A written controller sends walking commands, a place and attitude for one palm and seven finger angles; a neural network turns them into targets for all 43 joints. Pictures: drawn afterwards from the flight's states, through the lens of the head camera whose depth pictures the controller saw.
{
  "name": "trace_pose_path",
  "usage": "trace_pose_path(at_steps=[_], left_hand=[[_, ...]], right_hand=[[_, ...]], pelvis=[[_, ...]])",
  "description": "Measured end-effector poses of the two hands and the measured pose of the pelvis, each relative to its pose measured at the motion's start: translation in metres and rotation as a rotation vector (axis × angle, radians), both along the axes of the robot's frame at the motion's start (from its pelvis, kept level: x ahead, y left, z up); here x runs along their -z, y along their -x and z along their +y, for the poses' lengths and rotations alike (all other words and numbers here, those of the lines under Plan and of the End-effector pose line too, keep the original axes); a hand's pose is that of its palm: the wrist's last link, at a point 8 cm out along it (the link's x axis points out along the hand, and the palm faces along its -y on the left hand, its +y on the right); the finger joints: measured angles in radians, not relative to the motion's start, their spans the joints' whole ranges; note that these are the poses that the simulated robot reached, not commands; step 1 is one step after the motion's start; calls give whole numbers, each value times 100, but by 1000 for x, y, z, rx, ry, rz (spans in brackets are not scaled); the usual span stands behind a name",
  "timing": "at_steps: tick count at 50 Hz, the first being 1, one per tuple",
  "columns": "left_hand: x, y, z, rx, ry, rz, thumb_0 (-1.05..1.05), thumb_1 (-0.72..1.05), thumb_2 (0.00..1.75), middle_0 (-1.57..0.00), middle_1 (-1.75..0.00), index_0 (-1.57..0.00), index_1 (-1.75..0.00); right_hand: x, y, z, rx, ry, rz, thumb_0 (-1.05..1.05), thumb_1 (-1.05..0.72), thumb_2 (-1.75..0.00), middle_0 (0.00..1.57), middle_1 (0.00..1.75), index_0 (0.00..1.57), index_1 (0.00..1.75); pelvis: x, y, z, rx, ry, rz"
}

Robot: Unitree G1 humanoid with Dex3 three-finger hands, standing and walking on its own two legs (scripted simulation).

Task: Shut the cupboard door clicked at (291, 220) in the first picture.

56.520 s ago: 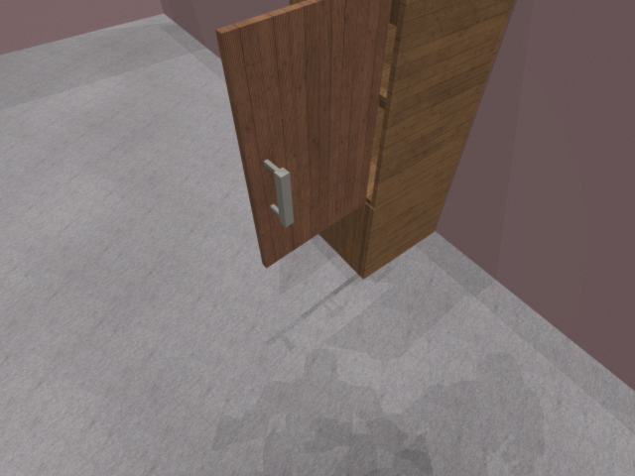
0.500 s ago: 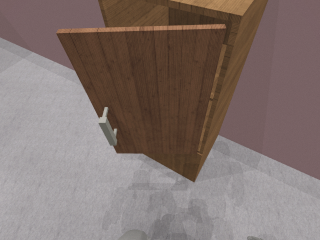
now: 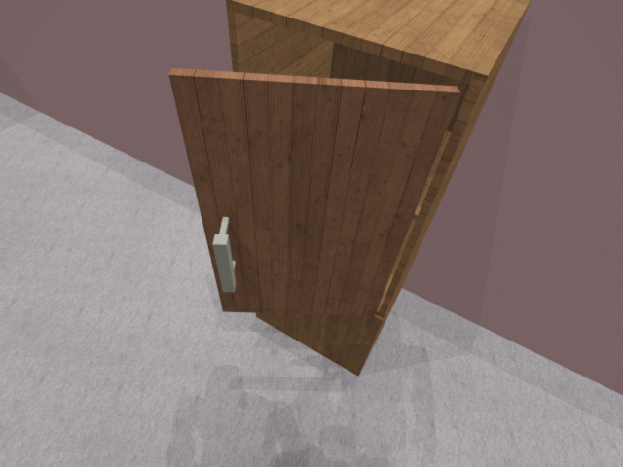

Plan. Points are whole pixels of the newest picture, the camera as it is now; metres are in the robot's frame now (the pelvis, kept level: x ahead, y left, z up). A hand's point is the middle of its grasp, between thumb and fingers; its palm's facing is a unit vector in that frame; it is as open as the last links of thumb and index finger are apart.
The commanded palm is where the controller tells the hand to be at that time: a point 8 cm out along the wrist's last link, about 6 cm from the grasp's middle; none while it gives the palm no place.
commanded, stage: come to a stop and stand still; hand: left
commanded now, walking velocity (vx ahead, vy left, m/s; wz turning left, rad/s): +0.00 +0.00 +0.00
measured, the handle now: (227, 255) +0.47 +0.19 -0.09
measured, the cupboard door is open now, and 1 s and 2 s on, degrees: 30 30 30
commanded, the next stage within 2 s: look again from close up in 0.20 s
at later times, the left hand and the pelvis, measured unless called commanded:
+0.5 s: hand out of the picture +0.00 +0.18 -0.18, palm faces +0.01 -0.97 -0.22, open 7.3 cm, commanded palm none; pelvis +0.01 +0.01 -0.01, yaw +0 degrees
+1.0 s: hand out of the picture +0.10 +0.17 -0.14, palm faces +0.16 -0.96 -0.23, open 7.3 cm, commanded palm +0.11 +0.20 -0.08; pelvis +0.01 -0.03 -0.01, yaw -1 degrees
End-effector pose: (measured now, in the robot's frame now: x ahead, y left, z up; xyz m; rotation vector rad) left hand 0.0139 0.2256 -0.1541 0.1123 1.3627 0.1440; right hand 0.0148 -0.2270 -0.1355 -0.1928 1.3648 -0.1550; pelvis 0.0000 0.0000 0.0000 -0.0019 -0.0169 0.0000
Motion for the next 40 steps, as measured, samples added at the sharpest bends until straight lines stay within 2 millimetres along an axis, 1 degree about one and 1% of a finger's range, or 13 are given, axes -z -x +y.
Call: trace_pose_path(at_steps=[8, 15, 18, 22, 26, 33, 40], left_hand=[[-1, 13, 2, 6, -2, 51, 1, 91, 89, -20, -30, -20, -30], [-1, 21, -2, 3, 2, 83, 1, 91, 89, -20, -30, -20, -30], [-1, 21, -4, 23, -14, 73, 1, 91, 89, -20, -30, -20, -30], [-5, 18, -1, 24, -37, 56, 1, 91, 89, -20, -30, -20, -30], [-10, 13, 2, 23, -65, 37, 1, 91, 89, -20, -30, -20, -30], [-16, -1, -2, 40, -89, 12, 1, 91, 89, -20, -30, -20, -30], [-18, -15, -11, 50, -87, -12, 1, 91, 89, -20, -30, -20, -30]], right_hand=[[3, 24, 13, 37, -21, 49, 1, -91, -89, 20, 30, 20, 30], [5, 31, 19, 57, -34, 72, 1, -91, -89, 20, 30, 20, 30], [10, 27, 19, 45, -44, 49, 1, -91, -90, 20, 30, 20, 30], [21, 15, 20, 19, -64, 3, 1, -91, -90, 20, 30, 20, 30], [28, 6, 16, 14, -75, -20, 2, -93, -89, 20, 30, 20, 30], [29, -4, 2, 15, -81, -43, 2, -93, -90, 20, 30, 20, 30], [26, -8, -11, 11, -74, -33, 1, -92, -90, 20, 30, 20, 30]], pelvis=[[-1, -3, 6, 8, -4, 4], [-1, -7, 6, 11, -4, 3], [3, -6, 7, 6, 4, 12], [8, -7, 8, -2, 0, 11], [9, -10, 6, 2, -8, 1], [8, -12, -4, 12, -20, 0], [6, -13, -16, 14, -22, 5]])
